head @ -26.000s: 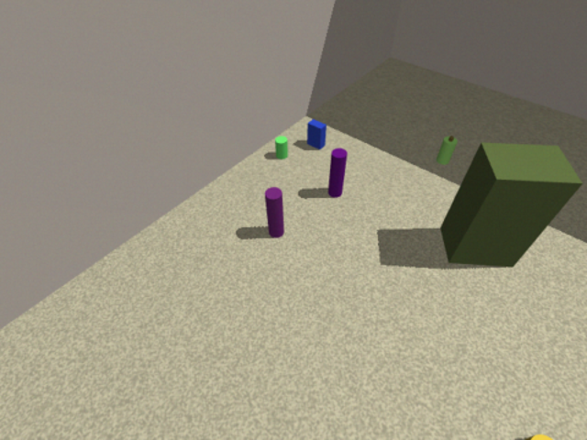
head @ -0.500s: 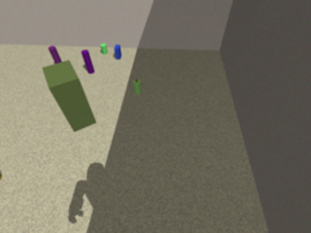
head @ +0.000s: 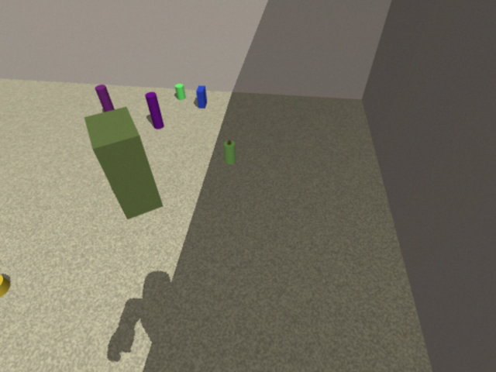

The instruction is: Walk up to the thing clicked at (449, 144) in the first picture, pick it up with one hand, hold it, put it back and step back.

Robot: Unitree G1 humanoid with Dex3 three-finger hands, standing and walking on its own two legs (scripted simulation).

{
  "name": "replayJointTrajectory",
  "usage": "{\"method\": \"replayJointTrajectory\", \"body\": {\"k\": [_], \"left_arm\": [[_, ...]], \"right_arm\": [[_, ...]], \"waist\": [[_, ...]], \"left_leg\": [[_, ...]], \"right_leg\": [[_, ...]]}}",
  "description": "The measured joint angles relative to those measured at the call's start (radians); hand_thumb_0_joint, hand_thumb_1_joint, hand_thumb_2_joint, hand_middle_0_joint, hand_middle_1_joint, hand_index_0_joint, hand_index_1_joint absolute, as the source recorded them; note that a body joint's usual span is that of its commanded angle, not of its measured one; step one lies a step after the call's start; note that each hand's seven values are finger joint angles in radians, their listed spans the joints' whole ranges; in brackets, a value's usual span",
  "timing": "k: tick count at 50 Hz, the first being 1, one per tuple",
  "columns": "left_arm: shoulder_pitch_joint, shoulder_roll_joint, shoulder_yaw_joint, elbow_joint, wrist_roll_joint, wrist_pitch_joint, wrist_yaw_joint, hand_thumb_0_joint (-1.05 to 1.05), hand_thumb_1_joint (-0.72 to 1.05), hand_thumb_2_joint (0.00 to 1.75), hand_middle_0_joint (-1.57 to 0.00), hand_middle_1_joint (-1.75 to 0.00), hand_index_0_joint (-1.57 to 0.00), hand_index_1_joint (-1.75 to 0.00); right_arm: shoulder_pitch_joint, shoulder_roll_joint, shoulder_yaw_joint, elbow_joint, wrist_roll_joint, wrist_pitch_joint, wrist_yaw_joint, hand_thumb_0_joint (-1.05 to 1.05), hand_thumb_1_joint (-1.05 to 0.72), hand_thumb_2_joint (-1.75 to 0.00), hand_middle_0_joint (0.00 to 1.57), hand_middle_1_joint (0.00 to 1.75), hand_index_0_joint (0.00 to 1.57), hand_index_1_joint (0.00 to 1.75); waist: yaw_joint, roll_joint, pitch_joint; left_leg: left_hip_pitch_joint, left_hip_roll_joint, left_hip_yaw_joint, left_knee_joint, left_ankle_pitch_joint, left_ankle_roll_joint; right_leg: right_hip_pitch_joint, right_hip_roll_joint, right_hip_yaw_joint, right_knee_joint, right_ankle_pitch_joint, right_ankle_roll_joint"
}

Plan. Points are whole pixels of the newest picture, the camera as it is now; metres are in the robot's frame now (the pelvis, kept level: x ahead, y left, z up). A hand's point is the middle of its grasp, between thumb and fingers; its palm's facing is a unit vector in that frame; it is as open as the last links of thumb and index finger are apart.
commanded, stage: walk up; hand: left
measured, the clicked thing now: (229, 151) +1.46 +0.15 -0.70
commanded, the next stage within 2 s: none
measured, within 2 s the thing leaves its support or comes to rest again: neither
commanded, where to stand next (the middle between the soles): +1.09 -0.06 m, yaw -3 degrees
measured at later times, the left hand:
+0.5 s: hand (95, 329) +0.24 +0.32 -0.14, palm faces -0.07 -0.94 -0.34, open 7.4 cm
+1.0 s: hand (155, 241) +0.44 +0.25 -0.14, palm faces -0.02 -0.93 -0.37, open 7.4 cm
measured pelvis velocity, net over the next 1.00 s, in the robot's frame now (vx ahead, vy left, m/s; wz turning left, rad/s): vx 0.42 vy -0.02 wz -0.03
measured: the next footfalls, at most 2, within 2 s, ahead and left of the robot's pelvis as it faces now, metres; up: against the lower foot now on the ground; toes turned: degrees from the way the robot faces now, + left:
left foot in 0.16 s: +0.19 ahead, +0.17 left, +0.00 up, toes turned +5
right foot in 0.62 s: +0.39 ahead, -0.13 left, +0.00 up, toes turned -8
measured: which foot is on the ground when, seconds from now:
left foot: up 0.00-0.14, down 0.16-0.66, up 0.68-1.00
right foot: down 0.00-0.18, up 0.20-0.60, down 0.62-1.00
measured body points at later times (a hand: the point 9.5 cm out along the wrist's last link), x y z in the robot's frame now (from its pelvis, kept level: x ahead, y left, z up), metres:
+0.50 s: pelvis +0.18 +0.05 +0.00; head +0.17 +0.04 +0.45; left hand +0.24 +0.37 -0.12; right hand +0.20 -0.28 -0.12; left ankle +0.15 +0.17 -0.74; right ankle +0.29 -0.11 -0.70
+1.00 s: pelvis +0.42 -0.02 -0.01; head +0.44 -0.03 +0.44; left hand +0.44 +0.30 -0.11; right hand +0.53 -0.34 -0.11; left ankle +0.56 +0.12 -0.71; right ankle +0.35 -0.12 -0.74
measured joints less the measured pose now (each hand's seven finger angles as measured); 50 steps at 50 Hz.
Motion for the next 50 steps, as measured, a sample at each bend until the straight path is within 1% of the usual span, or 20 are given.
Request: {"method": "replayJointTrajectory", "body": {"k": [3,5,7,8,9,10,12,15,19,23,26,30,32,33,34,37,40,45,48,50], "left_arm": [[0.038,0.016,0.015,-0.02,0.005,-0.016,-0.002,0.0,0.9,0.9,-0.21,-0.3,-0.21,-0.3],[0.062,0.035,0.02,-0.023,0.01,-0.013,-0.007,0.0,0.9,0.9,-0.21,-0.3,-0.21,-0.3],[0.084,0.063,0.025,-0.023,0.011,-0.002,-0.012,0.0,0.9,0.9,-0.21,-0.3,-0.21,-0.3],[0.093,0.076,0.027,-0.022,0.01,0.005,-0.014,0.0,0.9,0.9,-0.21,-0.3,-0.21,-0.3],[0.102,0.089,0.029,-0.021,0.007,0.012,-0.014,0.0,0.9,0.9,-0.21,-0.3,-0.21,-0.3],[0.107,0.096,0.031,-0.017,0.005,0.021,-0.01,0.0,0.9,0.9,-0.21,-0.3,-0.21,-0.3],[0.107,0.097,0.024,-0.011,-0.005,0.041,-0.004,0.01,0.9,0.9,-0.2,-0.3,-0.2,-0.3],[0.092,0.086,0.008,-0.027,-0.023,0.038,-0.01,0.01,0.91,0.9,-0.2,-0.3,-0.2,-0.3],[0.081,0.073,0.003,-0.057,-0.029,0.017,-0.03,0.01,0.91,0.9,-0.2,-0.3,-0.2,-0.3],[0.071,0.065,0.002,-0.076,-0.022,0.019,-0.049,0.0,0.91,0.9,-0.2,-0.3,-0.2,-0.3],[0.064,0.059,0.003,-0.087,-0.017,0.02,-0.061,0.0,0.91,0.9,-0.2,-0.3,-0.2,-0.3],[0.057,0.062,0.01,-0.091,-0.013,0.016,-0.064,0.0,0.91,0.9,-0.2,-0.3,-0.2,-0.3],[0.047,0.056,0.015,-0.092,-0.012,0.005,-0.055,0.0,0.9,0.9,-0.2,-0.3,-0.2,-0.3],[0.035,0.044,0.016,-0.095,-0.011,-0.006,-0.047,0.0,0.91,0.9,-0.2,-0.3,-0.2,-0.3],[0.029,0.038,0.016,-0.108,-0.01,-0.02,-0.04,0.0,0.91,0.9,-0.2,-0.3,-0.2,-0.3],[0.039,0.019,0.009,-0.144,-0.027,-0.045,-0.022,0.0,0.91,0.9,-0.2,-0.3,-0.2,-0.3],[0.073,0.002,-0.006,-0.157,-0.038,-0.05,-0.008,0.0,0.9,0.9,-0.21,-0.3,-0.21,-0.3],[0.133,0.005,-0.018,-0.154,-0.038,-0.052,0.002,0.0,0.9,0.9,-0.21,-0.3,-0.21,-0.3],[0.149,0.015,-0.017,-0.16,-0.03,-0.049,0.001,0.0,0.9,0.9,-0.21,-0.3,-0.21,-0.3],[0.153,0.026,-0.016,-0.17,-0.026,-0.048,0.0,0.0,0.9,0.9,-0.21,-0.3,-0.21,-0.3]], "right_arm": [[0.007,-0.035,-0.021,-0.009,-0.003,-0.006,0.015,0.01,-0.91,-0.9,0.21,0.3,0.21,0.3],[0.008,-0.053,-0.033,-0.027,-0.002,-0.016,0.027,0.01,-0.91,-0.9,0.21,0.3,0.2,0.3],[0.01,-0.06,-0.046,-0.05,-0.002,-0.029,0.036,0.01,-0.91,-0.9,0.21,0.3,0.2,0.3],[0.012,-0.062,-0.053,-0.063,-0.002,-0.039,0.036,0.01,-0.91,-0.9,0.21,0.3,0.2,0.3],[0.011,-0.062,-0.06,-0.075,-0.005,-0.051,0.033,0.01,-0.91,-0.9,0.21,0.3,0.2,0.3],[0.009,-0.058,-0.068,-0.088,-0.009,-0.062,0.026,0.01,-0.91,-0.9,0.21,0.3,0.2,0.3],[0.019,-0.042,-0.07,-0.108,-0.007,-0.071,0.013,0.01,-0.91,-0.9,0.2,0.3,0.2,0.3],[0.051,-0.023,-0.051,-0.11,0.004,-0.062,0.011,0.01,-0.91,-0.9,0.21,0.3,0.2,0.3],[0.096,-0.006,-0.035,-0.12,0.012,-0.071,0.009,0.01,-0.91,-0.9,0.21,0.3,0.21,0.3],[0.13,0.0,-0.028,-0.128,0.012,-0.081,0.011,0.01,-0.9,-0.9,0.21,0.3,0.21,0.3],[0.142,-0.008,-0.027,-0.136,0.012,-0.082,0.013,0.01,-0.9,-0.9,0.21,0.3,0.21,0.3],[0.146,-0.022,-0.028,-0.15,0.01,-0.077,0.013,0.01,-0.9,-0.9,0.21,0.3,0.21,0.3],[0.146,-0.035,-0.029,-0.154,0.011,-0.071,0.009,0.01,-0.9,-0.9,0.21,0.3,0.21,0.3],[0.141,-0.044,-0.031,-0.153,0.012,-0.065,0.004,0.01,-0.9,-0.9,0.21,0.3,0.21,0.3],[0.137,-0.045,-0.03,-0.154,0.015,-0.057,-0.002,0.01,-0.9,-0.9,0.21,0.3,0.21,0.3],[0.111,-0.041,-0.012,-0.15,0.021,-0.043,-0.008,0.01,-0.91,-0.9,0.21,0.3,0.2,0.3],[0.079,-0.048,-0.008,-0.164,0.036,-0.046,-0.005,0.01,-0.91,-0.9,0.21,0.3,0.2,0.3],[0.038,-0.05,-0.016,-0.21,0.029,-0.045,0.015,0.01,-0.91,-0.9,0.2,0.3,0.2,0.3],[0.025,-0.046,-0.021,-0.218,0.021,-0.039,0.026,0.01,-0.91,-0.9,0.2,0.3,0.2,0.3],[0.018,-0.042,-0.023,-0.217,0.017,-0.038,0.033,0.01,-0.91,-0.9,0.2,0.3,0.2,0.3]], "waist": [[0.025,0.004,0.017],[0.03,0.008,0.033],[0.029,0.001,0.046],[0.026,-0.007,0.052],[0.023,-0.024,0.062],[0.017,-0.042,0.072],[-0.009,-0.055,0.073],[-0.026,-0.062,0.062],[-0.033,-0.066,0.058],[-0.036,-0.051,0.055],[-0.036,-0.028,0.055],[-0.036,-0.007,0.043],[-0.033,0.026,0.041],[-0.033,0.063,0.051],[-0.029,0.077,0.056],[0.004,0.059,0.064],[0.018,0.058,0.066],[0.02,0.056,0.071],[0.021,0.046,0.08],[0.027,0.037,0.089]], "left_leg": [[-0.073,0.019,0.019,0.073,-0.007,-0.005],[-0.098,0.041,0.024,0.027,0.006,-0.006],[-0.092,0.056,0.032,-0.061,0.071,-0.01],[-0.079,0.056,0.039,-0.095,0.139,-0.016],[-0.071,0.044,0.055,-0.091,0.228,-0.017],[-0.072,0.032,0.073,-0.051,0.225,-0.014],[-0.06,0.019,0.084,-0.016,0.165,-0.005],[0.014,0.008,0.092,-0.09,0.153,0.009],[0.127,-0.008,0.111,-0.21,0.169,0.007],[0.212,-0.012,0.12,-0.277,0.149,0.006],[0.258,-0.004,0.126,-0.293,0.113,-0.004],[0.297,0.012,0.137,-0.26,0.03,-0.037],[0.295,0.049,0.132,-0.185,-0.042,-0.048],[0.27,0.088,0.114,-0.097,-0.072,-0.03],[0.224,0.096,0.08,0.027,-0.077,-0.014],[0.066,0.03,0.031,0.366,-0.072,0.0],[-0.068,0.008,0.011,0.46,0.005,0.012],[-0.205,0.037,-0.024,0.309,0.128,-0.009],[-0.23,0.058,-0.005,0.135,0.184,-0.024],[-0.219,0.065,0.017,0.02,0.231,-0.02]], "right_leg": [[0.047,-0.01,-0.003,-0.039,0.019,0.005],[0.08,-0.014,-0.011,-0.048,0.002,0.017],[0.094,-0.025,-0.015,-0.011,-0.039,0.034],[0.088,-0.036,-0.013,0.04,-0.077,0.038],[0.063,-0.06,-0.003,0.134,-0.125,0.023],[0.012,-0.069,0.041,0.275,-0.176,0.004],[-0.109,-0.01,0.14,0.541,-0.201,-0.02],[-0.264,0.039,0.165,0.703,-0.107,-0.029],[-0.395,0.017,0.157,0.637,0.024,0.0],[-0.454,-0.024,0.137,0.49,0.095,0.028],[-0.448,-0.054,0.113,0.357,0.139,0.03],[-0.394,-0.067,0.085,0.237,0.162,0.015],[-0.356,-0.04,0.059,0.219,0.176,0.015],[-0.343,-0.015,0.033,0.241,0.149,0.013],[-0.336,-0.004,0.017,0.265,0.116,0.01],[-0.283,-0.006,0.023,0.254,0.069,-0.005],[-0.192,0.002,0.022,0.158,0.077,-0.008],[-0.077,0.036,0.013,0.053,0.062,-0.015],[-0.024,0.05,-0.004,0.026,0.031,-0.012],[0.006,0.055,-0.013,0.033,-0.004,-0.005]]}}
